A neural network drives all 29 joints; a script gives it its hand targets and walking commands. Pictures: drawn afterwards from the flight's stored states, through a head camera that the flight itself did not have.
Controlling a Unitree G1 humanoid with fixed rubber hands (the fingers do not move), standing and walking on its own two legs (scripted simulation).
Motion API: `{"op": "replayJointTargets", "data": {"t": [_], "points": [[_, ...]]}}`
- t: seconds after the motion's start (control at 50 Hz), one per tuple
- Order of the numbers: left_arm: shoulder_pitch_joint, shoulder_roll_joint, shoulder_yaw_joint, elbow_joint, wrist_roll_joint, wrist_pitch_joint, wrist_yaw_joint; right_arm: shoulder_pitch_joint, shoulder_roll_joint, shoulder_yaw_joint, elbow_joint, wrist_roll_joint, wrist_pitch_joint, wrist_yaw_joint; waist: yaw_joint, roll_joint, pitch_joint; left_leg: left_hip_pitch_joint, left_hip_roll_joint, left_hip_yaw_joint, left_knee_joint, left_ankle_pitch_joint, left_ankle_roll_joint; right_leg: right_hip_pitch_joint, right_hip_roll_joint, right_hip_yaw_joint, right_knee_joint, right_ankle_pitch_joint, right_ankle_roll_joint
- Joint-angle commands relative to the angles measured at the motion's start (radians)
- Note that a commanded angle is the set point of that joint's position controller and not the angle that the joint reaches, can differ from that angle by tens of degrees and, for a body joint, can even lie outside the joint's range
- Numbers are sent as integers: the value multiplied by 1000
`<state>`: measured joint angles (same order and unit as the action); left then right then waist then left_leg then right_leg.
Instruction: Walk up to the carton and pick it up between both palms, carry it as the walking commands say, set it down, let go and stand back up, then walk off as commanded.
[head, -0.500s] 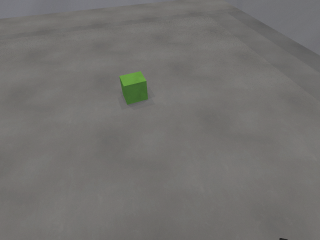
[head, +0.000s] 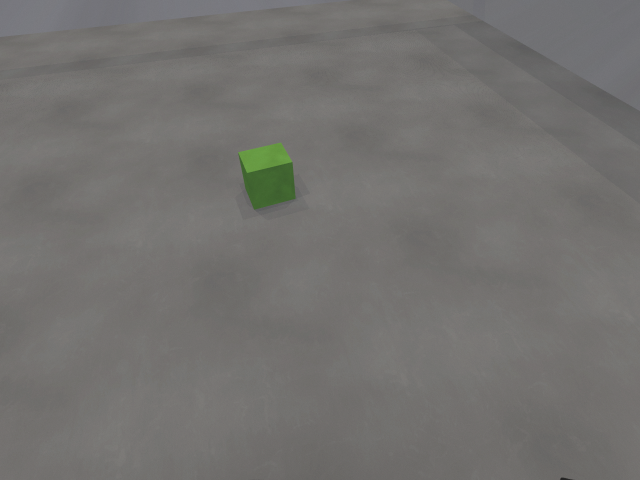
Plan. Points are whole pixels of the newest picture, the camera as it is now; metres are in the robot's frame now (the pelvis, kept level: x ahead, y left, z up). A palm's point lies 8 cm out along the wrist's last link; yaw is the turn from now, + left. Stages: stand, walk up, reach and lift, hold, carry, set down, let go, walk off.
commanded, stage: walk up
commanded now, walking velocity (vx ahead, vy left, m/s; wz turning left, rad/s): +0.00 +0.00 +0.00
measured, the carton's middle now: (267, 176) +1.59 +0.26 -0.67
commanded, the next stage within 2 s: none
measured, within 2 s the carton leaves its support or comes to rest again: neither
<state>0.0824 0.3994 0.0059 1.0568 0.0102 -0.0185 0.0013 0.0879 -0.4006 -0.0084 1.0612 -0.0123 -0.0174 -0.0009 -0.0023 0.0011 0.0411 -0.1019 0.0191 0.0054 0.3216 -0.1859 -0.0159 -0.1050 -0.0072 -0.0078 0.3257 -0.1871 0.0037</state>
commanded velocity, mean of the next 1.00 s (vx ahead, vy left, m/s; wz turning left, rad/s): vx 0.00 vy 0.00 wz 0.00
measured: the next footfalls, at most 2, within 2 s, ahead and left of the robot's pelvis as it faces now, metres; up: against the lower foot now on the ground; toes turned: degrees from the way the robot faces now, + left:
left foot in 0.40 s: +0.16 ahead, +0.20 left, +0.00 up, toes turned +10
right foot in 0.80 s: +0.39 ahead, -0.03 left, +0.00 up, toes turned +4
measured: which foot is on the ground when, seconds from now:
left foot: down 0.00-0.16, up 0.18-0.38, down 0.40-0.80, up 0.82-1.00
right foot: down 0.00-0.40, up 0.42-0.78, down 0.80-1.00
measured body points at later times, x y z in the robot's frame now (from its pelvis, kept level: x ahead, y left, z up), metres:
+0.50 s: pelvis +0.09 +0.07 -0.02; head +0.09 +0.09 +0.43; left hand +0.14 +0.44 -0.12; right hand +0.24 -0.28 -0.08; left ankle +0.12 +0.19 -0.75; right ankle +0.03 -0.09 -0.69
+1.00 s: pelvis +0.31 +0.07 -0.01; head +0.33 +0.06 +0.44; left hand +0.35 +0.43 -0.07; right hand +0.48 -0.24 -0.11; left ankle +0.34 +0.22 -0.71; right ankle +0.35 -0.04 -0.75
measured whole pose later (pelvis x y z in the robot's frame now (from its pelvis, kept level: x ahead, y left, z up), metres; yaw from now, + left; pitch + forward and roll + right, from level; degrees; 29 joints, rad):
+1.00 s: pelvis +0.31 +0.07 -0.01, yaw +11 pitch -1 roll -1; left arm 0.27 0.48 0.09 0.74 0.01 -0.10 -0.07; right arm 0.29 -0.49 -0.06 0.77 -0.02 -0.08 0.07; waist 0.02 0.06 0.04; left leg -0.50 0.08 0.00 0.89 -0.33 0.01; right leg -0.24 -0.02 -0.12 0.49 -0.24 -0.04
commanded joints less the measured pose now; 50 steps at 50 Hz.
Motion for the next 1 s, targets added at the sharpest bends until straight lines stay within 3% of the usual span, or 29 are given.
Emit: {"op": "replayJointTargets", "data": {"t": [0.0,0.08,0.1,0.12,0.14,0.16,0.18,0.2,0.22,0.26,0.32,0.36,0.38,0.4,0.42,0.44,0.46,0.52,0.58,0.68,0.72,0.76,0.78,0.8,0.82,0.84,0.9,0.94,0.98], "points": [[-35,175,31,-42,0,-9,4,-32,-175,-30,-41,0,-9,-4,0,-1,-60,9,116,-86,-42,145,37,2,-123,91,-46,151,-28],[-34,176,31,-42,0,-9,4,-31,-175,-30,-40,0,-9,-4,0,-1,-60,10,116,-85,-42,146,37,3,-124,91,-47,152,-28],[31,303,100,-90,16,-33,-23,37,-273,-90,-82,-8,-16,32,18,-2,-156,-46,78,-117,50,-344,112,77,-81,45,38,-324,-74],[79,312,109,-94,25,-42,-34,-11,-270,-96,-113,-17,-16,49,50,9,-72,-218,87,-139,107,-465,127,56,-121,118,63,-476,-109],[135,310,122,-99,27,-47,-38,-65,-239,-92,-155,-21,-16,61,88,-36,-2,-419,60,-102,213,-429,109,120,-184,216,11,-576,-156],[188,335,136,-105,27,-52,-37,-137,-194,-83,-201,-24,-16,69,134,-161,68,-612,6,10,403,-272,72,192,-323,370,-134,-654,-231],[188,350,141,-133,35,-62,-36,-182,-185,-82,-229,-32,-18,71,153,-163,94,-703,47,-83,541,-278,59,167,-435,470,-225,-619,-295],[115,349,142,-167,33,-72,-34,-135,-224,-95,-230,-25,-21,77,98,-87,99,-674,90,-163,569,-235,45,129,-432,443,-221,-545,-287],[78,336,143,-189,28,-75,-35,-56,-251,-104,-222,-22,-25,90,56,-79,53,-598,107,-151,554,-217,35,120,-390,358,-220,-509,-264],[23,340,144,-223,33,-78,-44,0,-250,-115,-221,-17,-26,111,20,-144,34,-438,109,-65,463,-220,17,10,-329,184,-223,-440,-226],[-1,345,138,-247,40,-75,-59,43,-217,-124,-224,-13,-28,127,-7,-152,61,-203,64,46,319,-112,17,-203,-267,51,-169,-409,-183],[1,313,121,-252,38,-66,-61,180,-234,-141,-187,-14,-37,114,-63,-59,21,19,-4,108,225,-66,24,-310,-207,-37,32,-424,-162],[40,266,102,-256,38,-57,-63,299,-282,-161,-160,-17,-46,98,-109,83,-42,196,-24,94,187,-156,48,-389,-154,-106,302,-366,-145],[41,181,79,-292,14,-57,-66,405,-406,-187,-171,-29,-54,77,-162,400,-60,273,234,-418,-56,-559,164,-628,4,-186,741,-396,-77],[32,242,88,-303,11,-55,-58,336,-458,-182,-228,-12,-66,69,-131,212,-82,140,384,-758,-182,-732,264,-654,-5,66,883,-373,-61],[48,296,95,-289,-2,-52,-56,234,-418,-165,-261,16,-70,65,-78,66,-30,65,382,-670,-146,-676,276,-635,-66,126,894,-263,-53],[99,303,102,-272,-14,-54,-62,193,-376,-151,-280,17,-74,63,-38,51,3,12,329,-541,-114,-554,262,-594,-104,113,843,-196,-44],[160,295,118,-256,0,-51,-76,183,-328,-134,-311,2,-77,58,-22,152,19,-119,235,-295,-123,-312,225,-438,-113,35,598,-161,-6],[74,272,122,-303,12,-50,-93,232,-338,-141,-326,-3,-88,64,-49,162,42,-113,241,-261,-140,-292,252,-437,-104,7,467,-126,3],[3,240,127,-330,10,-63,-108,232,-338,-137,-361,7,-94,62,-45,134,40,-122,213,-182,-102,-241,222,-355,-73,-39,312,2,-19],[18,225,131,-330,6,-66,-106,233,-335,-133,-366,7,-91,60,-24,124,27,-147,212,-158,-41,-144,209,-265,-50,-60,264,7,-32],[132,237,144,-302,6,-73,-93,243,-295,-115,-372,5,-88,54,47,45,-25,-232,169,-89,156,53,167,-22,1,-81,197,-23,-53],[273,278,163,-275,11,-80,-77,250,-254,-97,-383,3,-91,50,120,-94,-91,-341,101,-17,432,112,130,179,-37,-13,140,-145,-85],[357,384,187,-290,14,-89,-63,268,-195,-75,-419,16,-97,49,149,-330,-164,-603,-21,55,789,-160,69,321,-365,502,-26,-436,-194],[316,408,182,-316,5,-88,-60,259,-271,-89,-384,22,-90,38,113,-173,-142,-663,-28,-96,907,-298,78,233,-445,684,-99,-509,-266],[258,377,176,-334,-5,-87,-58,247,-306,-100,-366,20,-86,37,81,-73,-90,-647,33,-135,908,-237,80,161,-414,567,-74,-481,-294],[171,290,149,-360,-7,-90,-56,281,-283,-101,-330,5,-85,55,24,-130,11,-550,99,-79,700,-168,36,-54,-292,260,-98,-209,-244],[192,297,143,-368,-5,-96,-63,266,-255,-102,-329,-7,-78,73,22,-155,12,-483,90,-32,570,-142,13,-111,-263,164,-93,-65,-252],[213,308,144,-380,-2,-101,-69,205,-233,-98,-345,-11,-71,86,35,-149,5,-444,89,2,472,-98,14,-123,-261,128,-103,-96,-253]]}}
